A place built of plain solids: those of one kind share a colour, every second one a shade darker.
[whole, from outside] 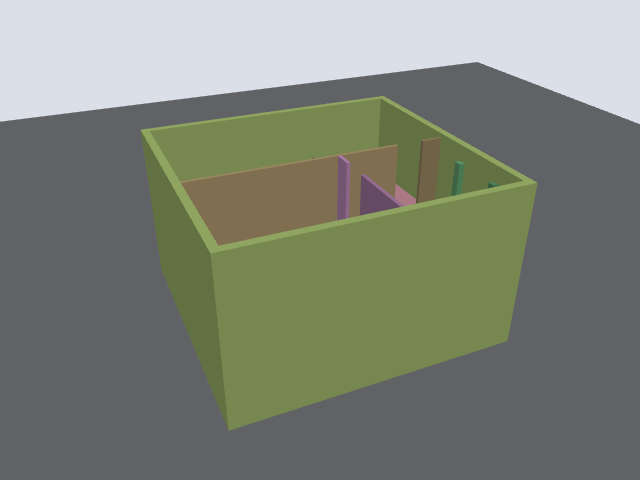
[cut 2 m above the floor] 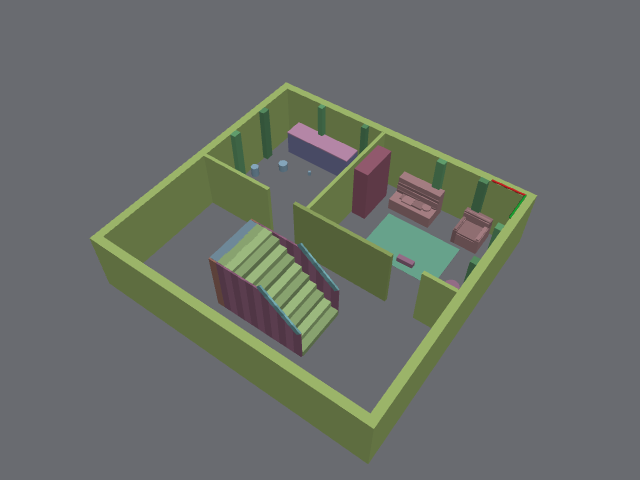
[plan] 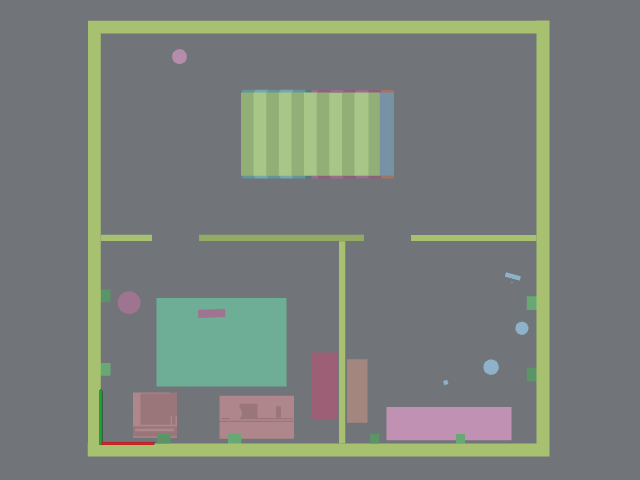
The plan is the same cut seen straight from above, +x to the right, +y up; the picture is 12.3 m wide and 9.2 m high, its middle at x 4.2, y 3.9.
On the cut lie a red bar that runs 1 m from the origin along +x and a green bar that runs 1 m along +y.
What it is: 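A home built round its stair; the hall at the stair's foot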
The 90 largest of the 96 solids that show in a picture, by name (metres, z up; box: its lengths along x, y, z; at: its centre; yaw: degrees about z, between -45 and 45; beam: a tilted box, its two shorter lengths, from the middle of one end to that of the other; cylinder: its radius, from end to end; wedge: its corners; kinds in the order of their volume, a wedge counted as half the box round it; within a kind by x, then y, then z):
{
 "wall_1": {"box": [0.25, 8.36, 5.37], "at": [-0.12, 3.93, 2.63]},
 "wall_2": {"box": [0.98, 0.12, 2.56], "at": [0.49, 3.94, 1.23]},
 "wall_3": {"box": [3.16, 0.12, 2.56], "at": [3.46, 3.94, 1.23]},
 "wall_4": {"box": [8.85, 0.25, 5.37], "at": [4.17, -0.12, 2.63]},
 "wall_5": {"box": [8.85, 0.25, 5.37], "at": [4.17, 7.98, 2.63]},
 "wall_6": {"box": [0.12, 3.88, 2.56], "at": [4.62, 1.94, 1.23]},
 "wall_7": {"box": [2.41, 0.12, 2.56], "at": [7.15, 3.94, 1.23]},
 "wall_8": {"box": [0.25, 8.36, 5.37], "at": [8.47, 3.93, 2.63]},
 "step_1": {"box": [0.27, 1.6, 0.26], "at": [2.82, 5.93, 0.08]},
 "step_2": {"box": [0.27, 1.6, 0.47], "at": [3.06, 5.93, 0.18]},
 "step_3": {"box": [0.27, 1.6, 0.68], "at": [3.3, 5.93, 0.29]},
 "step_4": {"box": [0.27, 1.6, 0.89], "at": [3.54, 5.93, 0.39]},
 "step_5": {"box": [0.27, 1.6, 1.1], "at": [3.79, 5.93, 0.5]},
 "step_6": {"box": [0.27, 1.6, 1.31], "at": [4.03, 5.93, 0.6]},
 "step_7": {"box": [0.27, 1.6, 1.52], "at": [4.27, 5.93, 0.71]},
 "step_8": {"box": [0.27, 1.6, 1.73], "at": [4.51, 5.93, 0.81]},
 "step_9": {"box": [0.27, 1.6, 1.93], "at": [4.75, 5.93, 0.92]},
 "step_10": {"box": [0.27, 1.6, 2.14], "at": [5.0, 5.93, 1.02]},
 "step_11": {"box": [0.27, 1.6, 2.35], "at": [5.24, 5.93, 1.13]},
 "upper_partition_1": {"box": [6.78, 0.12, 2.7], "at": [3.39, 3.94, 3.82]},
 "upper_partition_2": {"box": [0.67, 0.12, 2.7], "at": [8.02, 3.94, 3.82]},
 "upper_floor_1": {"box": [2.86, 3.99, 0.18], "at": [7.04, 5.99, 2.42]},
 "slotfit_living_seat_1": {"box": [0.1, 0.62, 0.64], "at": [0.68, 0.65, 0.27]},
 "slotfit_living_seat_2": {"box": [0.15, 0.42, 0.59], "at": [0.69, 0.32, 0.25]},
 "slotfit_living_seat_3": {"box": [0.15, 0.44, 0.59], "at": [0.69, 0.76, 0.25]},
 "slotfit_living_seat_4": {"box": [0.75, 0.05, 0.85], "at": [1.03, 0.26, 0.38]},
 "slotfit_living_seat_5": {"box": [0.6, 0.62, 0.48], "at": [1.03, 0.67, 0.19]},
 "slotfit_living_seat_6": {"box": [0.85, 0.2, 0.85], "at": [1.04, 0.23, 0.37]},
 "slotfit_living_seat_7": {"box": [0.82, 0.25, 0.8], "at": [1.05, 0.23, 0.35]},
 "slotfit_living_seat_8": {"box": [0.57, 0.62, 0.54], "at": [1.05, 0.65, 0.22]},
 "slotfit_living_seat_9": {"box": [0.07, 0.3, 0.64], "at": [1.4, 0.48, 0.27]},
 "slotfit_living_seat_10": {"box": [0.12, 0.44, 0.59], "at": [1.4, 0.76, 0.25]},
 "slotfit_living_seat_11": {"box": [0.07, 0.33, 0.64], "at": [1.4, 0.8, 0.27]},
 "slotfit_living_seat_12": {"cylinder": 0.14, "from": [2.57, 0.58, -0.05], "to": [2.57, 0.58, 0.46]},
 "slotfit_living_seat_13": {"box": [0.35, 0.33, 0.51], "at": [2.83, 0.6, 0.2]},
 "slotfit_living_seat_14": {"box": [1.43, 0.33, 1.01], "at": [2.99, 0.25, 0.45]},
 "slotfit_living_seat_15": {"box": [1.43, 0.05, 0.82], "at": [2.99, 0.41, 0.36]},
 "slotfit_living_seat_16": {"box": [1.43, 0.05, 0.72], "at": [2.99, 0.44, 0.31]},
 "slotfit_living_seat_17": {"box": [1.43, 0.48, 0.46], "at": [2.99, 0.68, 0.18]},
 "slotfit_living_seat_18": {"box": [0.35, 0.3, 0.51], "at": [3.18, 0.64, 0.2]},
 "slotfit_living_seat_19": {"box": [0.8, 0.025, 0.56], "at": [3.28, 0.48, 0.23]},
 "slotfit_living_seat_20": {"box": [0.1, 0.23, 0.51], "at": [3.4, 0.6, 0.2]},
 "kitchen_units_units_1": {"box": [2.4, 0.62, 0.89], "at": [6.67, 0.37, 0.4]},
 "slotfit_living_storage_1": {"box": [0.48, 1.28, 1.94], "at": [4.29, 1.1, 0.92]},
 "head_1": {"box": [0.27, 1.6, 2.56], "at": [5.48, 5.93, 1.23]},
 "curtains_1": {"box": [0.19, 0.25, 2.16], "at": [0.09, 1.42, 1.14]},
 "curtains_2": {"box": [0.19, 0.25, 2.16], "at": [0.09, 2.83, 1.14]},
 "curtains_3": {"box": [0.26, 0.19, 2.12], "at": [1.21, 0.09, 1.12]},
 "curtains_4": {"box": [0.26, 0.19, 2.12], "at": [2.56, 0.09, 1.12]},
 "curtains_5": {"box": [0.18, 0.19, 2.24], "at": [5.25, 0.09, 1.18]},
 "curtains_6": {"box": [0.18, 0.19, 2.24], "at": [6.89, 0.09, 1.18]},
 "curtains_7": {"box": [0.19, 0.24, 2.24], "at": [8.26, 1.04, 3.69]},
 "curtains_8": {"box": [0.19, 0.27, 2.16], "at": [8.26, 1.32, 1.14]},
 "curtains_9": {"box": [0.19, 0.24, 2.24], "at": [8.26, 2.68, 3.69]},
 "curtains_10": {"box": [0.19, 0.27, 2.16], "at": [8.26, 2.69, 1.14]},
 "upper_split_1": {"box": [0.12, 2.4, 2.7], "at": [4.8, 1.2, 3.82]},
 "upper_split_2": {"box": [0.12, 0.58, 2.7], "at": [4.8, 3.59, 3.82]},
 "guard_1": {"box": [0.25, 0.05, 1.16], "at": [2.83, 5.1, 0.53]},
 "guard_2": {"box": [0.25, 0.05, 1.16], "at": [2.83, 6.75, 0.53]},
 "guard_3": {"box": [0.25, 0.05, 1.37], "at": [3.07, 5.1, 0.63]},
 "guard_4": {"box": [0.25, 0.05, 1.37], "at": [3.07, 6.75, 0.63]},
 "guard_5": {"box": [0.25, 0.05, 1.58], "at": [3.31, 5.1, 0.74]},
 "guard_6": {"box": [0.25, 0.05, 1.58], "at": [3.31, 6.75, 0.74]},
 "guard_7": {"box": [0.25, 0.05, 1.79], "at": [3.56, 5.1, 0.84]},
 "guard_8": {"box": [0.25, 0.05, 1.79], "at": [3.56, 6.75, 0.84]},
 "guard_9": {"box": [0.25, 0.05, 2.0], "at": [3.8, 5.1, 0.95]},
 "guard_10": {"box": [0.25, 0.05, 2.0], "at": [3.8, 6.75, 0.95]},
 "guard_11": {"box": [0.25, 0.05, 2.21], "at": [4.04, 5.1, 1.05]},
 "guard_12": {"box": [0.25, 0.05, 2.21], "at": [4.04, 6.75, 1.05]},
 "guard_13": {"box": [0.25, 0.05, 2.42], "at": [4.28, 5.1, 1.16]},
 "guard_14": {"box": [0.25, 0.05, 2.42], "at": [4.28, 6.75, 1.16]},
 "guard_15": {"box": [0.25, 0.05, 2.63], "at": [4.52, 5.1, 1.26]},
 "guard_16": {"box": [0.25, 0.05, 2.63], "at": [4.52, 6.75, 1.26]},
 "guard_17": {"box": [0.25, 0.05, 2.83], "at": [4.77, 6.75, 1.37]},
 "guard_18": {"box": [0.25, 0.05, 3.04], "at": [5.01, 6.75, 1.47]},
 "guard_19": {"box": [0.25, 0.05, 3.25], "at": [5.25, 6.75, 1.58]},
 "slotfit_kitchen_wall_table_1": {"box": [0.4, 1.22, 0.9], "at": [4.91, 1.01, 0.4]},
 "laid_rug_rug_living_1": {"box": [2.49, 1.7, 0.05], "at": [2.31, 1.94, -0.02]},
 "clutter_living_1": {"cylinder": 0.22, "from": [0.54, 2.7, -0.05], "to": [0.54, 2.7, 0.37]},
 "clutter_living_2": {"box": [0.53, 0.16, 0.22], "at": [2.12, 2.49, 0.06], "yaw": 2.3},
 "kitchen_units_worktop_1": {"box": [2.4, 0.64, 0.04], "at": [6.67, 0.38, 0.86]},
 "clutter_kitchen_1": {"cylinder": 0.15, "from": [7.48, 1.46, -0.05], "to": [7.48, 1.46, 0.27]},
 "clutter_kitchen_2": {"box": [0.3, 0.09, 0.13], "at": [7.9, 3.2, 0.02], "yaw": -15.7},
 "clutter_kitchen_3": {"cylinder": 0.13, "from": [8.07, 2.21, -0.05], "to": [8.07, 2.21, 0.36]},
 "head_guard_1": {"box": [0.25, 0.05, 3.46], "at": [5.49, 6.75, 1.68]},
 "slotfit_hallpiece_corner_1": {"cylinder": 0.14, "from": [1.51, 7.42, -0.05], "to": [1.51, 7.42, 0.24]},
 "guard_cap_1": {"beam": [0.18, 0.05], "from": [2.77, 6.75, 1.06], "to": [3.01, 6.75, 1.27]},
 "guard_cap_2": {"beam": [0.18, 0.05], "from": [3.01, 6.75, 1.27], "to": [3.25, 6.75, 1.48]},
 "guard_cap_3": {"beam": [0.18, 0.05], "from": [3.25, 6.75, 1.48], "to": [3.5, 6.75, 1.69]},
 "guard_cap_4": {"beam": [0.18, 0.05], "from": [3.49, 6.75, 1.69], "to": [3.74, 6.75, 1.9]}
}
